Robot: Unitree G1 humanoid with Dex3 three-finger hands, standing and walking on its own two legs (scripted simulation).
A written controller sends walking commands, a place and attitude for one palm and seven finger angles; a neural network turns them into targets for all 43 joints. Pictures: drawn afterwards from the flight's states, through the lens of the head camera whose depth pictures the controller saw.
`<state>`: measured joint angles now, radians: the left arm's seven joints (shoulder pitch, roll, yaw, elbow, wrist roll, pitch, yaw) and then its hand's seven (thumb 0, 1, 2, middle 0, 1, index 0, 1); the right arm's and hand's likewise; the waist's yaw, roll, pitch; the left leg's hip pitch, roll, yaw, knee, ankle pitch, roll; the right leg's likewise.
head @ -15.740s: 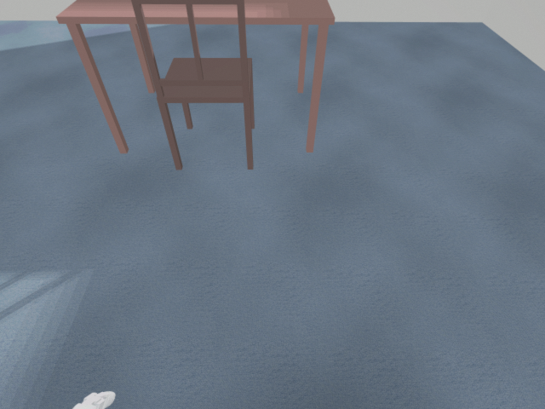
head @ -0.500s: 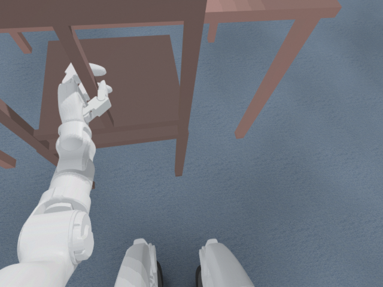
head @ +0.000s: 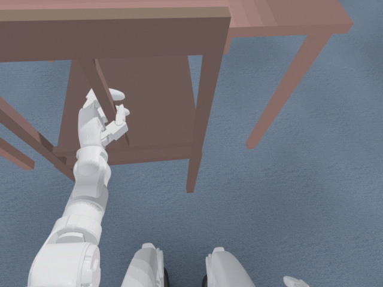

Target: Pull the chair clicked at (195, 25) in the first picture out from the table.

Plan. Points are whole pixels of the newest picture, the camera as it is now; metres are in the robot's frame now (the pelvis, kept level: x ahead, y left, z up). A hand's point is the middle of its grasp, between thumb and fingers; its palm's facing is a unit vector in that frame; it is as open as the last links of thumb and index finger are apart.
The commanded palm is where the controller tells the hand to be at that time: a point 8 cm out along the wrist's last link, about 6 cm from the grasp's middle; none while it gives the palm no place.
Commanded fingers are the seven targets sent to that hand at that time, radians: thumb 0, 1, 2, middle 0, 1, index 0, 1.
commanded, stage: step backward, pulling the chair out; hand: left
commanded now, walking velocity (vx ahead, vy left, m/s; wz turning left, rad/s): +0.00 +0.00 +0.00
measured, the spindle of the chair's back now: (110, 111) +0.47 +0.16 +0.03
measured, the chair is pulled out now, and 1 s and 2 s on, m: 0.05 0.19 0.29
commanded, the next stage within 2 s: none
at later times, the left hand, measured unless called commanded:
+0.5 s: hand (126, 135) +0.41 +0.12 +0.04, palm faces +0.00 -0.99 -0.15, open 5.3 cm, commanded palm +0.39 +0.17 +0.04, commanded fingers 0.00 0.90 0.90 -0.50 -1.45 -0.50 -1.45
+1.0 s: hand (132, 184) +0.31 +0.10 +0.04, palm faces +0.03 -0.99 -0.16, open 5.4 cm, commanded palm +0.32 +0.16 +0.05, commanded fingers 0.00 0.90 0.90 -0.50 -1.45 -0.50 -1.45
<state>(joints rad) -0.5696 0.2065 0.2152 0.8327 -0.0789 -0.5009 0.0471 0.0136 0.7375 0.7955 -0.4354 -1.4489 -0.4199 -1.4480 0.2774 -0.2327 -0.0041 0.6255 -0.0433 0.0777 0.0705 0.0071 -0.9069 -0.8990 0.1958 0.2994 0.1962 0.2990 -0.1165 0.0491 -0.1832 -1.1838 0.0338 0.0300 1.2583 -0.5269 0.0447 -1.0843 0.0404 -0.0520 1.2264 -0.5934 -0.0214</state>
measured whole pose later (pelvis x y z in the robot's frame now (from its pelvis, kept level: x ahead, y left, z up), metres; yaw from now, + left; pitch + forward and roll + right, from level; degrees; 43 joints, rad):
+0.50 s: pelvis +0.00 +0.01 +0.09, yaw +0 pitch +13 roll -1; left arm -0.64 0.21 0.09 1.10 -0.06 -0.20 0.09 0.06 0.71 0.76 -0.33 -1.15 -0.49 -1.45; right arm 0.27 -0.27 -0.02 0.70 0.06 0.10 -0.10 0.01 -0.91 -0.90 0.20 0.30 0.20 0.30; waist -0.11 0.03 0.01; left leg -0.63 0.01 0.07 0.68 -0.27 0.05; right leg -0.55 0.03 0.00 0.65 -0.32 0.00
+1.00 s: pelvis -0.07 -0.02 +0.10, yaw +2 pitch +5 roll +0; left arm -0.57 0.16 0.06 1.10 -0.08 -0.24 0.10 0.06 0.68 0.78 -0.34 -1.12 -0.50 -1.45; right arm 0.21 -0.29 0.00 0.76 0.08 -0.04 -0.11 0.01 -0.90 -0.90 0.20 0.30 0.20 0.30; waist -0.09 0.05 0.14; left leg -0.53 0.00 0.02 0.62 -0.29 -0.01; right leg -0.46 0.03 -0.04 0.57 -0.20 -0.04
